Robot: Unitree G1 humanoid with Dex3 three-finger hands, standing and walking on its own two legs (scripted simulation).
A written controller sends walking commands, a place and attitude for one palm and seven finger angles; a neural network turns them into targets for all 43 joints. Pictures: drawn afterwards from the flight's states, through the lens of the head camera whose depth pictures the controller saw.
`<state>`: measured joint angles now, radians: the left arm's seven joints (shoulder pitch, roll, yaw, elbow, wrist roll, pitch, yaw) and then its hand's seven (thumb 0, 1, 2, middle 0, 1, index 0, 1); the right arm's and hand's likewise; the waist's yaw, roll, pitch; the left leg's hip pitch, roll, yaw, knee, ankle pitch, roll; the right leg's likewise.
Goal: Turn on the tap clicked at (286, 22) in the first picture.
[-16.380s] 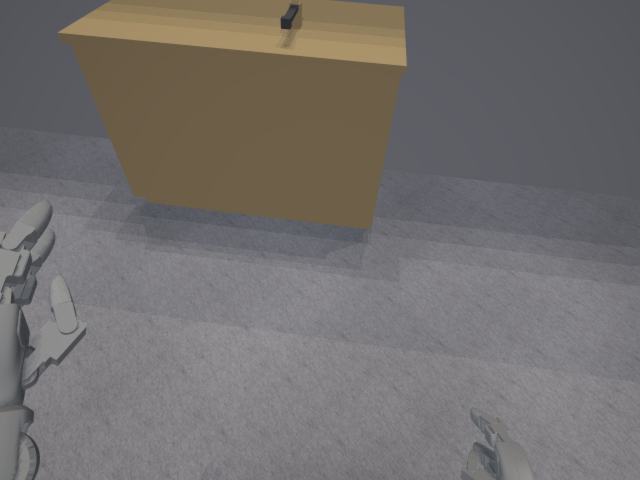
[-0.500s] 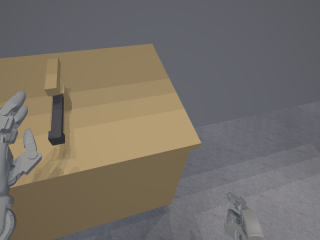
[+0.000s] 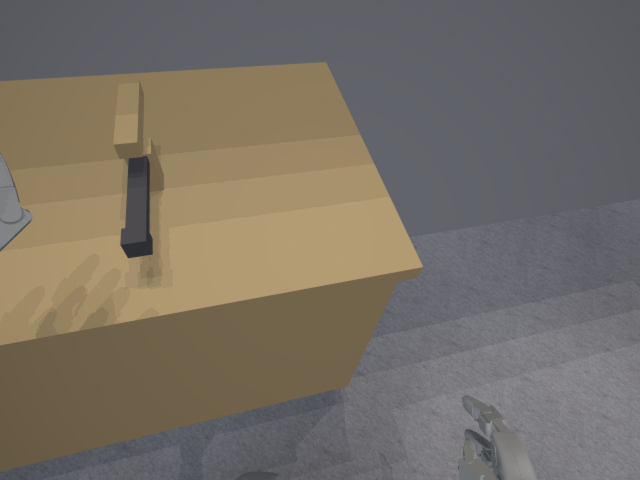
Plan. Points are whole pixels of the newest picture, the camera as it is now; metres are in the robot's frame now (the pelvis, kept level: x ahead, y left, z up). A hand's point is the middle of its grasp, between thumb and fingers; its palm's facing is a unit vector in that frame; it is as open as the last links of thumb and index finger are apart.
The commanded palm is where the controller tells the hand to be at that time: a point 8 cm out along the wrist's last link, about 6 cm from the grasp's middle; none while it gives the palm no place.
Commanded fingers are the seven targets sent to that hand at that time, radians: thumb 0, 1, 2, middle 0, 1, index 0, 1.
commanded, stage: come to a stop and stand still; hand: left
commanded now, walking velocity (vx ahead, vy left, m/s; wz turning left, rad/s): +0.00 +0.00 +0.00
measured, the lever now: (137, 241) +0.34 +0.28 +0.07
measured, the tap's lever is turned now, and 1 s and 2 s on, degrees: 0 0 0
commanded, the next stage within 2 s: look again from close up in 0.62 s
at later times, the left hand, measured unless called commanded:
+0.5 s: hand (118, 259) +0.25 +0.23 +0.18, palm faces +0.36 -0.86 -0.36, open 7.4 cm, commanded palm +0.19 +0.26 +0.18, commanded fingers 0.00 0.90 0.90 -0.20 -0.30 -0.20 -0.30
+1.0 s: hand (98, 271) +0.24 +0.24 +0.16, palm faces +0.36 -0.87 -0.35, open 7.4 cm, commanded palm +0.19 +0.27 +0.18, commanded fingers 0.00 0.90 0.90 -0.20 -0.30 -0.20 -0.30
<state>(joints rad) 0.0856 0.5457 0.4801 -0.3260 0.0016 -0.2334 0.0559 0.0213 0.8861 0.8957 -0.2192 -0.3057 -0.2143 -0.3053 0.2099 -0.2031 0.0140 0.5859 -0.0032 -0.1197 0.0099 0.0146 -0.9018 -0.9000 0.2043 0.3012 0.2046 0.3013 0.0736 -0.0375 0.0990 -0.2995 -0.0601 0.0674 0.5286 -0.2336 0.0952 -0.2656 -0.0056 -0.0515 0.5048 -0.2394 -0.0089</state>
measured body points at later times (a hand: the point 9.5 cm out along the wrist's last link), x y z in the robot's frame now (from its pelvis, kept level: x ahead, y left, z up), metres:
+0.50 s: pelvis +0.03 -0.01 +0.01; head +0.04 +0.01 +0.45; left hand +0.23 +0.27 +0.19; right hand +0.20 -0.25 -0.06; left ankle +0.03 +0.05 -0.73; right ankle +0.02 -0.13 -0.73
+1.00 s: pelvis +0.02 +0.00 +0.01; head +0.03 +0.02 +0.46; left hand +0.22 +0.29 +0.18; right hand +0.20 -0.22 -0.06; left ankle +0.03 +0.05 -0.73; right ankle +0.02 -0.13 -0.73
